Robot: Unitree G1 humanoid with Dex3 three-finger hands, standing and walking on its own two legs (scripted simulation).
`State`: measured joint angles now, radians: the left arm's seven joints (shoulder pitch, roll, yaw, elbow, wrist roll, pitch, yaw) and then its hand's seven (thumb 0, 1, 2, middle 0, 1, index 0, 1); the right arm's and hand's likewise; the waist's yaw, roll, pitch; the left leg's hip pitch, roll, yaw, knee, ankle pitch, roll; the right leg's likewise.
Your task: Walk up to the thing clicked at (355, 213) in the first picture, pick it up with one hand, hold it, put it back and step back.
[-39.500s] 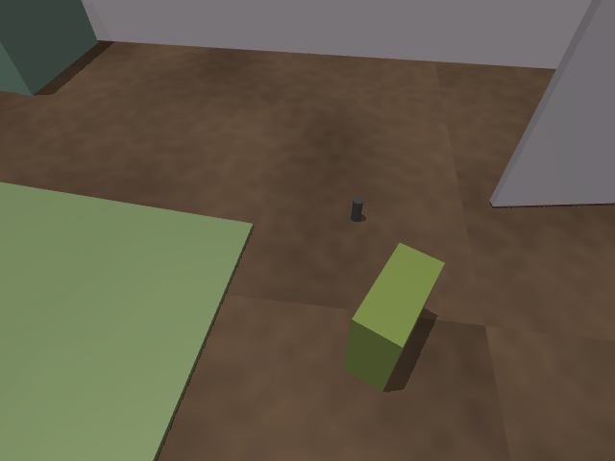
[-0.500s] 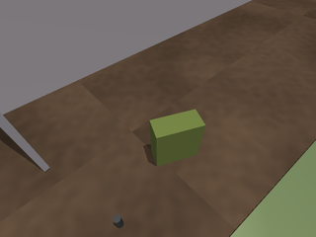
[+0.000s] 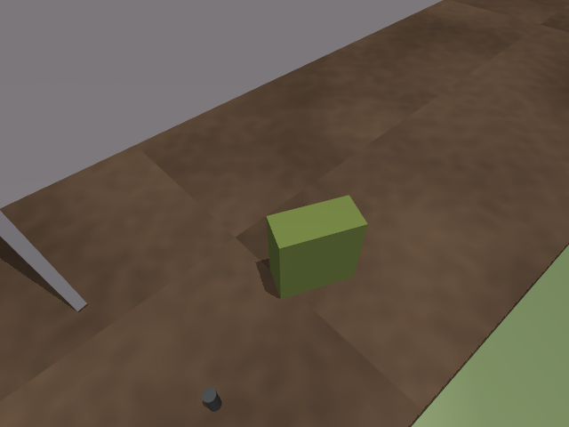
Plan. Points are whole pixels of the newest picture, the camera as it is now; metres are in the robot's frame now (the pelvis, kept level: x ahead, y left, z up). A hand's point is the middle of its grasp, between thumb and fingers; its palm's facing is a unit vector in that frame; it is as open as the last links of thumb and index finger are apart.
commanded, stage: go down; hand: left
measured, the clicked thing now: (212, 399) +0.33 +0.26 -0.73
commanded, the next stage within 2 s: none
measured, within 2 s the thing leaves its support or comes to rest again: neither
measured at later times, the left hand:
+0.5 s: hand out of the picture +0.15 +0.28 -0.19, palm faces +0.06 -0.94 -0.34, open 16.0 cm
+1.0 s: hand out of the picture +0.15 +0.30 -0.22, palm faces +0.11 -0.94 -0.32, open 17.3 cm
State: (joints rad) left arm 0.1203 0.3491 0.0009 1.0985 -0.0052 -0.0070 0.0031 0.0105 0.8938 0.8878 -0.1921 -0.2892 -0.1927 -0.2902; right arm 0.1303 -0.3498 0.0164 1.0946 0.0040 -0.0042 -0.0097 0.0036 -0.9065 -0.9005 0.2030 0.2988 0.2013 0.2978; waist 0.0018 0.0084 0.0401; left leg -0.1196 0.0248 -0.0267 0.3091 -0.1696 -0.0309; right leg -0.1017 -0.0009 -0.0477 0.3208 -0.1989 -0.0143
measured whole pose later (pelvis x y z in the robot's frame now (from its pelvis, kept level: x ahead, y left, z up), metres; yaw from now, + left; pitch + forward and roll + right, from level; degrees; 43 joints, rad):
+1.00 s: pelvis -0.02 +0.03 -0.11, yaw -1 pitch +20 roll -3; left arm 0.31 0.34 0.29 0.34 -0.03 0.16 -0.08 0.00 -0.53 0.02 -0.09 -0.06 -0.09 -0.06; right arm 0.19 -0.23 0.00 0.52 0.00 -0.16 -0.05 0.01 -0.87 -0.89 0.20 0.30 0.20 0.30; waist -0.03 0.00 -0.13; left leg -1.02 0.02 -0.04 1.25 -0.57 0.00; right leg -0.97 -0.01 -0.04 1.19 -0.56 0.02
